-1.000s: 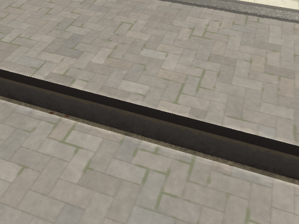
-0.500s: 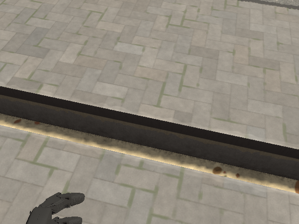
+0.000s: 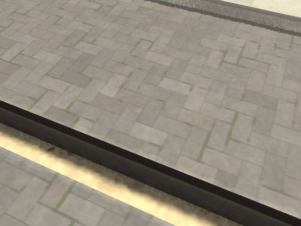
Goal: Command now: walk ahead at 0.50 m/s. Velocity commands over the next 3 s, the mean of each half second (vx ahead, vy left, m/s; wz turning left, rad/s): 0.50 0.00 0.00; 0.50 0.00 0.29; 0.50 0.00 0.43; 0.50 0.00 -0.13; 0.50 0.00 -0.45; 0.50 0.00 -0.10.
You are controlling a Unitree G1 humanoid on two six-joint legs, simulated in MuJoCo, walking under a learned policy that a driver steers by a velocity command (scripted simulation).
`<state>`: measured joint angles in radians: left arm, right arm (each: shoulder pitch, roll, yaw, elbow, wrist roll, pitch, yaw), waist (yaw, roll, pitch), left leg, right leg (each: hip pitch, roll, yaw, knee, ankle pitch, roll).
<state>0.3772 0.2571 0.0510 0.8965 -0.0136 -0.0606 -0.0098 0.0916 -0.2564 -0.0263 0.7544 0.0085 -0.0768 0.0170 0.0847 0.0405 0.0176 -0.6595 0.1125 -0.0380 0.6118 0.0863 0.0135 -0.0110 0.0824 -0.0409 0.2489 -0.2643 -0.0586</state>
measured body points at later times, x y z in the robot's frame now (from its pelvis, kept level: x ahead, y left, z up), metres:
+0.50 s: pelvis +0.28 +0.04 +0.00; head +0.28 +0.05 +0.45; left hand +0.42 +0.31 -0.11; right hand +0.30 -0.24 -0.13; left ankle +0.22 +0.14 -0.74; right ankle +0.36 -0.10 -0.68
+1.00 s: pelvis +0.54 +0.05 -0.05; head +0.56 +0.04 +0.40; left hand +0.40 +0.27 -0.17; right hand +0.80 -0.13 -0.14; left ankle +0.77 +0.24 -0.67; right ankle +0.33 -0.09 -0.74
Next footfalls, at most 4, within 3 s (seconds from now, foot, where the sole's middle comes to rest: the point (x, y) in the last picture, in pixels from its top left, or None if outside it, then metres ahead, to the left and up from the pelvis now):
0.12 left None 0.26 0.14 -0.78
0.58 right None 0.37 -0.09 -0.78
1.10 left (128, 136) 0.93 0.24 -0.78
1.76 right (160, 106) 1.16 0.08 -0.78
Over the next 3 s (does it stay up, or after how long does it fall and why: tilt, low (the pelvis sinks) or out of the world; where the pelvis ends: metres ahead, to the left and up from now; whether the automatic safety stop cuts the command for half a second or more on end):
stays up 1.70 0.16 0.00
